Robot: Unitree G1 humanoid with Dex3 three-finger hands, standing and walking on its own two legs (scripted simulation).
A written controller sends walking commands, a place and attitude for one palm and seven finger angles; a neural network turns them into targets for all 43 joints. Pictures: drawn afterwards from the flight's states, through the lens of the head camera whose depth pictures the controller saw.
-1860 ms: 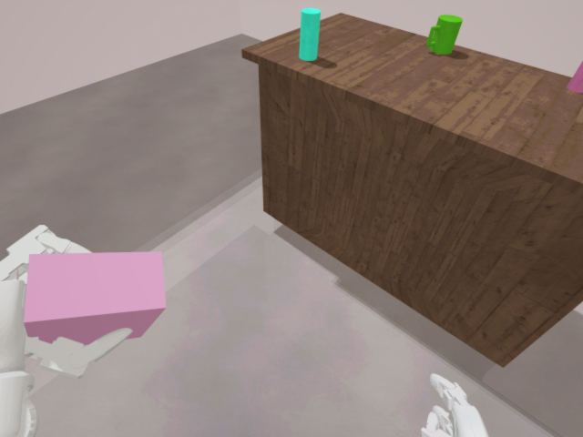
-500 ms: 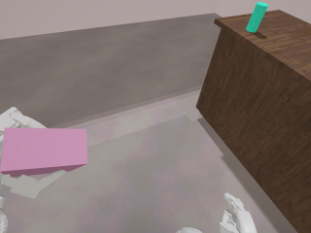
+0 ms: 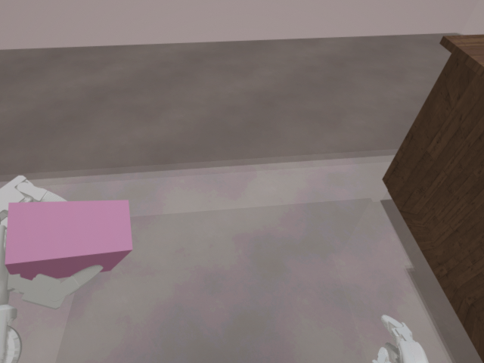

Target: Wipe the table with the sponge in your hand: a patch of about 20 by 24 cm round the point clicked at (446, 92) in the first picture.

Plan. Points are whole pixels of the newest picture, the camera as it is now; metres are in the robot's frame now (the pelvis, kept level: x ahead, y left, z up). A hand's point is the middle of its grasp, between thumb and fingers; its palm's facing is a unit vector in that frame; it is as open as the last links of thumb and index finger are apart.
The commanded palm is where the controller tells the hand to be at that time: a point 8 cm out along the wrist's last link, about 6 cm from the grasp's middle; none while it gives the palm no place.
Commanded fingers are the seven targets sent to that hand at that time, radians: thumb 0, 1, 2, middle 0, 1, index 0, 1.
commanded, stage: walk around to get in front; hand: left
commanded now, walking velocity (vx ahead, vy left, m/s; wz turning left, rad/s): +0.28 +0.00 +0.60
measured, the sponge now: (86, 242) +0.23 +0.21 +0.16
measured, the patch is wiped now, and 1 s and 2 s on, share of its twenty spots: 0.00 0.00 0.00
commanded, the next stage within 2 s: none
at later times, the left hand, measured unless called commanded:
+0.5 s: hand out of the picture +0.12 +0.25 +0.17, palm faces +0.62 -0.65 -0.44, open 10.0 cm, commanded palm +0.05 +0.28 +0.18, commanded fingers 0.00 0.10 1.30 -1.20 -1.60 -1.20 -1.60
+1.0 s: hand out of the picture +0.16 +0.29 +0.18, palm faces +0.70 -0.55 -0.45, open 10.0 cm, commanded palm +0.09 +0.31 +0.18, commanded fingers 0.00 0.10 1.30 -1.20 -1.60 -1.20 -1.60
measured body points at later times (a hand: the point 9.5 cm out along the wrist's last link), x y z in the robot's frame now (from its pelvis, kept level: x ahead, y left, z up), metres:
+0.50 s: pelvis -0.02 -0.04 -0.01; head +0.00 -0.06 +0.44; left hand +0.08 +0.28 +0.19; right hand +0.20 -0.19 -0.12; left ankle -0.05 +0.11 -0.66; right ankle +0.02 -0.12 -0.74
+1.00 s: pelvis +0.07 -0.01 -0.01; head +0.09 +0.00 +0.44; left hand +0.12 +0.32 +0.21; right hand +0.31 -0.11 -0.10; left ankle +0.02 +0.13 -0.74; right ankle +0.14 -0.10 -0.69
